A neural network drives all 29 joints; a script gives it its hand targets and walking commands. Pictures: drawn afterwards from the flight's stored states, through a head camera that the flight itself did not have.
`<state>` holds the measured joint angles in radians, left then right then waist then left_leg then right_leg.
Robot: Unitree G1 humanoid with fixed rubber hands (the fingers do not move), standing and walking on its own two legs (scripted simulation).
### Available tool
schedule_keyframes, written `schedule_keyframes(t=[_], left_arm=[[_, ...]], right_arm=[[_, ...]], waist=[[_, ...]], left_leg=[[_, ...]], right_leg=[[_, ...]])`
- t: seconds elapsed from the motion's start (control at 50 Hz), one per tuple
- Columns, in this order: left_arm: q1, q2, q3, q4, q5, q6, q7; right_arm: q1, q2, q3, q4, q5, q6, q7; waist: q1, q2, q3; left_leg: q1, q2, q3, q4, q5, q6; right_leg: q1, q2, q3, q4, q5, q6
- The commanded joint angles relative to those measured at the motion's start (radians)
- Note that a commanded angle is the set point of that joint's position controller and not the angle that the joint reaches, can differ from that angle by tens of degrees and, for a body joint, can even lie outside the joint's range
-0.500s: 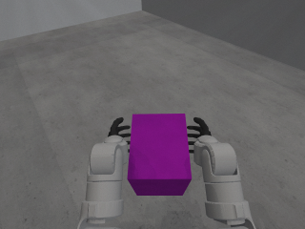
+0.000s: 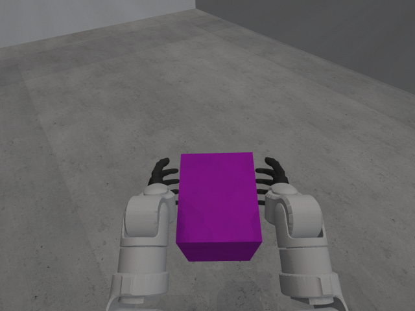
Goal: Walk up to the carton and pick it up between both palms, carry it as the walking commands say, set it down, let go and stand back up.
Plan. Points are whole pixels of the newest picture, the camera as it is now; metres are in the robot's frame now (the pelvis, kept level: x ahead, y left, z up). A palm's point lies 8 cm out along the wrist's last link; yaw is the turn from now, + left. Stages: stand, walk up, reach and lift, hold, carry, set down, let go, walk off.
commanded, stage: carry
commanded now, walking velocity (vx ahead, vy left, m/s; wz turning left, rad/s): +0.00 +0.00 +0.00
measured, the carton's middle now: (217, 211) +0.33 +0.00 +0.02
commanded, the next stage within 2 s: none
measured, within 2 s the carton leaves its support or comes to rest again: neither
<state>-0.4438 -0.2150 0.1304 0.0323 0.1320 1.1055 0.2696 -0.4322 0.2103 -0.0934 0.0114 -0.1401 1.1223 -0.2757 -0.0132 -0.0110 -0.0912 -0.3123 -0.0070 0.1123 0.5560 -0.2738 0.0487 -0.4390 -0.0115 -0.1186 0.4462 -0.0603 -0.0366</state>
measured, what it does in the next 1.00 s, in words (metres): shifts its weight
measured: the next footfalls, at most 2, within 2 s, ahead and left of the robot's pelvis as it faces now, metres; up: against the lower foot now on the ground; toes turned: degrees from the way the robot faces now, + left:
none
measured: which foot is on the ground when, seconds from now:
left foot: down 0.00-1.00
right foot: down 0.00-1.00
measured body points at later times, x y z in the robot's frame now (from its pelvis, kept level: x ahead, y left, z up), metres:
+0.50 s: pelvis +0.05 +0.03 +0.00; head +0.06 +0.03 +0.45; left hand +0.38 +0.14 +0.08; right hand +0.38 -0.09 +0.08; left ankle +0.01 +0.09 -0.73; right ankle +0.12 -0.09 -0.73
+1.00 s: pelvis +0.06 +0.03 +0.00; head +0.06 +0.03 +0.45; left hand +0.39 +0.14 +0.09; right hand +0.38 -0.09 +0.09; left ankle +0.01 +0.09 -0.73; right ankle +0.12 -0.09 -0.73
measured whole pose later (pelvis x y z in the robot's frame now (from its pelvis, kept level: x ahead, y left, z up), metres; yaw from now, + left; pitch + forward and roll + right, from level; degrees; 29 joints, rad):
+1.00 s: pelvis +0.06 +0.03 +0.00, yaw -1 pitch +4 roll -1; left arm -0.38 -0.19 0.06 -0.04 0.09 1.03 0.26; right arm -0.37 0.18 -0.07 -0.06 -0.11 1.03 -0.26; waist 0.00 0.01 -0.08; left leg -0.25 -0.02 0.13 0.55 -0.37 0.08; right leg -0.42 -0.02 -0.10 0.51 -0.15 -0.02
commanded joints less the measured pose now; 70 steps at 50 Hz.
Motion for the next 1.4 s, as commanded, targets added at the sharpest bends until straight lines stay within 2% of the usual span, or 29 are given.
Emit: schedule_keyframes(t=[0.0,0.04,0.08,0.14,0.22,0.28,0.32,0.42,0.5,0.6,0.66,0.72,0.8,0.84,0.88,0.9,0.96,1.0,1.04,1.06,1.1,1.14,1.2,1.28,1.34,1.38], left_arm=[[-0.274,-0.991,-0.349,0.036,-0.246,-0.038,-0.206],[-0.327,-1.026,-0.375,-0.019,-0.271,-0.061,-0.21],[-0.313,-0.998,-0.353,0.041,-0.25,-0.078,-0.212],[-0.309,-1.031,-0.405,-0.035,-0.278,-0.094,-0.211],[-0.235,-1.031,-0.443,-0.089,-0.289,-0.072,-0.2],[-0.195,-0.993,-0.422,-0.058,-0.265,-0.067,-0.197],[-0.2,-0.978,-0.405,-0.035,-0.249,-0.084,-0.202],[-0.217,-1.01,-0.449,-0.126,-0.279,-0.093,-0.196],[-0.179,-0.964,-0.418,-0.067,-0.248,-0.092,-0.196],[-0.223,-0.974,-0.422,-0.072,-0.251,-0.124,-0.203],[-0.21,-0.977,-0.433,-0.087,-0.26,-0.118,-0.199],[-0.193,-0.948,-0.407,-0.036,-0.238,-0.12,-0.2],[-0.234,-0.946,-0.392,-0.004,-0.227,-0.153,-0.211],[-0.246,-0.97,-0.416,-0.048,-0.248,-0.157,-0.209],[-0.236,-1.022,-0.481,-0.185,-0.305,-0.127,-0.193],[-0.201,-1.016,-0.488,-0.203,-0.311,-0.102,-0.183],[-0.112,-0.938,-0.438,-0.114,-0.265,-0.059,-0.176],[-0.133,-0.905,-0.388,-0.037,-0.228,-0.077,-0.188],[-0.196,-0.92,-0.371,-0.01,-0.218,-0.113,-0.203],[-0.227,-0.942,-0.383,-0.029,-0.229,-0.127,-0.207],[-0.258,-1.007,-0.444,-0.141,-0.283,-0.127,-0.201],[-0.21,-1.02,-0.474,-0.204,-0.312,-0.089,-0.183],[-0.121,-0.923,-0.406,-0.068,-0.248,-0.062,-0.18],[-0.223,-0.9,-0.333,0.059,-0.193,-0.143,-0.212],[-0.29,-0.944,-0.365,0.021,-0.221,-0.192,-0.219],[-0.277,-0.963,-0.394,-0.03,-0.247,-0.188,-0.209]], right_arm=[[-0.301,0.961,0.358,0.019,0.251,-0.059,0.218],[-0.348,0.986,0.381,-0.038,0.268,-0.083,0.22],[-0.334,0.948,0.347,0.019,0.238,-0.103,0.219],[-0.329,0.971,0.386,-0.06,0.263,-0.121,0.216],[-0.247,0.973,0.406,-0.109,0.27,-0.101,0.205],[-0.214,0.937,0.384,-0.079,0.251,-0.096,0.205],[-0.225,0.923,0.372,-0.056,0.241,-0.112,0.213],[-0.244,0.957,0.411,-0.144,0.274,-0.121,0.211],[-0.212,0.918,0.382,-0.086,0.245,-0.121,0.212],[-0.251,0.929,0.385,-0.083,0.249,-0.152,0.221],[-0.237,0.934,0.39,-0.098,0.253,-0.147,0.215],[-0.221,0.908,0.366,-0.046,0.231,-0.149,0.216],[-0.26,0.904,0.354,-0.01,0.224,-0.182,0.226],[-0.273,0.926,0.377,-0.054,0.244,-0.186,0.223],[-0.264,0.979,0.439,-0.194,0.296,-0.157,0.205],[-0.231,0.974,0.443,-0.215,0.298,-0.132,0.195],[-0.142,0.902,0.397,-0.127,0.25,-0.089,0.188],[-0.167,0.871,0.36,-0.048,0.221,-0.105,0.203],[-0.228,0.884,0.349,-0.017,0.216,-0.141,0.219],[-0.256,0.903,0.36,-0.034,0.227,-0.155,0.222],[-0.286,0.962,0.414,-0.148,0.276,-0.156,0.214],[-0.241,0.976,0.436,-0.217,0.296,-0.12,0.193],[-0.151,0.888,0.37,-0.081,0.233,-0.092,0.189],[-0.251,0.867,0.316,0.056,0.194,-0.169,0.225],[-0.32,0.897,0.339,0.019,0.22,-0.219,0.23],[-0.306,0.918,0.363,-0.035,0.242,-0.216,0.217]], waist=[[0.022,0.02,-0.232],[0.017,-0.022,-0.234],[0.012,-0.001,-0.26],[0.011,0.017,-0.286],[0.008,0.031,-0.332],[0.009,0.034,-0.35],[0.01,0.032,-0.34],[0.009,0.036,-0.328],[0.012,0.037,-0.33],[0.011,0.034,-0.305],[0.011,0.035,-0.307],[0.012,0.035,-0.306],[0.011,0.033,-0.285],[0.011,0.032,-0.282],[0.011,0.031,-0.292],[0.012,0.032,-0.303],[0.015,0.032,-0.316],[0.017,0.027,-0.292],[0.017,0.023,-0.259],[0.016,0.023,-0.249],[0.015,0.022,-0.248],[0.014,0.025,-0.274],[0.016,0.027,-0.301],[0.016,0.019,-0.254],[0.012,0.02,-0.245],[0.01,0.023,-0.265]], left_leg=[[-0.085,0.15,-0.152,-0.159,-0.195,0.024],[-0.047,0.12,-0.136,-0.107,-0.123,0.012],[-0.003,0.13,-0.147,-0.11,-0.055,0.019],[0.034,0.152,-0.158,-0.118,0.076,0.022],[0.11,0.168,-0.145,-0.073,0.338,0.023],[0.14,0.17,-0.134,-0.046,0.435,0.022],[0.139,0.167,-0.13,-0.047,0.422,0.021],[0.151,0.169,-0.132,-0.068,0.399,0.029],[0.166,0.17,-0.125,-0.064,0.431,0.032],[0.153,0.163,-0.122,-0.082,0.364,0.028],[0.16,0.165,-0.121,-0.085,0.374,0.032],[0.162,0.164,-0.118,-0.082,0.379,0.031],[0.146,0.159,-0.117,-0.095,0.32,0.025],[0.144,0.159,-0.118,-0.1,0.305,0.025],[0.154,0.162,-0.117,-0.094,0.324,0.028],[0.164,0.165,-0.115,-0.087,0.349,0.032],[0.177,0.167,-0.105,-0.066,0.397,0.034],[0.154,0.161,-0.102,-0.074,0.337,0.028],[0.123,0.154,-0.107,-0.096,0.239,0.021],[0.113,0.152,-0.111,-0.108,0.197,0.02],[0.111,0.154,-0.116,-0.12,0.168,0.021],[0.135,0.161,-0.117,-0.11,0.227,0.028],[0.161,0.163,-0.104,-0.079,0.326,0.027],[0.113,0.147,-0.106,-0.102,0.189,0.013],[0.098,0.145,-0.116,-0.124,0.124,0.012],[0.115,0.149,-0.117,-0.118,0.172,0.016]], right_leg=[[0.22,-0.127,0.139,-0.042,-0.149,0.0],[0.181,-0.155,0.188,-0.078,-0.176,-0.01],[0.176,-0.145,0.167,-0.053,-0.112,-0.01],[0.188,-0.131,0.136,-0.01,0.008,-0.016],[0.182,-0.127,0.108,0.037,0.168,-0.027],[0.186,-0.125,0.099,0.06,0.238,-0.032],[0.186,-0.123,0.098,0.06,0.227,-0.033],[0.173,-0.113,0.091,0.058,0.166,-0.029],[0.174,-0.111,0.089,0.06,0.173,-0.031],[0.172,-0.11,0.096,0.051,0.132,-0.032],[0.171,-0.107,0.093,0.052,0.128,-0.031],[0.173,-0.108,0.092,0.053,0.135,-0.033],[0.174,-0.109,0.099,0.046,0.107,-0.033],[0.174,-0.108,0.099,0.045,0.096,-0.032],[0.174,-0.107,0.094,0.051,0.105,-0.032],[0.174,-0.107,0.09,0.056,0.121,-0.033],[0.18,-0.113,0.088,0.063,0.17,-0.037],[0.183,-0.117,0.095,0.053,0.149,-0.039],[0.182,-0.119,0.107,0.037,0.092,-0.038],[0.181,-0.119,0.112,0.03,0.064,-0.037],[0.18,-0.116,0.113,0.025,0.036,-0.035],[0.18,-0.112,0.103,0.035,0.066,-0.035],[0.189,-0.117,0.099,0.049,0.154,-0.041],[0.193,-0.122,0.119,0.026,0.092,-0.043],[0.194,-0.117,0.128,0.015,0.036,-0.04],[0.196,-0.112,0.12,0.022,0.057,-0.041]])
